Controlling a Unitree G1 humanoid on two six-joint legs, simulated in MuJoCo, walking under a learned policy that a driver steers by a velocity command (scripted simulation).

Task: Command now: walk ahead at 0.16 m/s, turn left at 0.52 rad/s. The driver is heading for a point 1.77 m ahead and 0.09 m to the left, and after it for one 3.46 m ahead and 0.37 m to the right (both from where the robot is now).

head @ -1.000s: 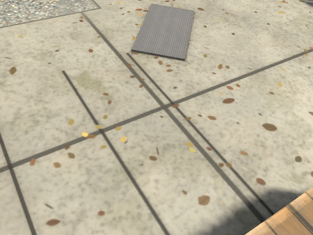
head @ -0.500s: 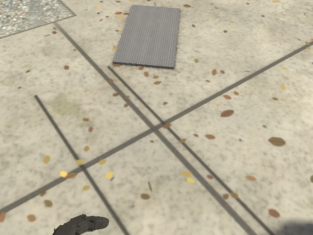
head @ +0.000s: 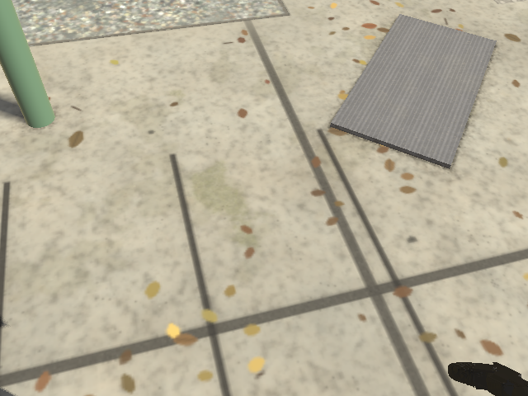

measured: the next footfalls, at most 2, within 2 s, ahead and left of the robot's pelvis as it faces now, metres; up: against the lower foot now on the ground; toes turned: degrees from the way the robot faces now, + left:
right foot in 0.50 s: +0.22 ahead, -0.14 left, +0.00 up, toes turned +19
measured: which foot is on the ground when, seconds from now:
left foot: down 0.00-1.00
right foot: down 0.00-0.02, up 0.04-0.48, down 0.50-1.00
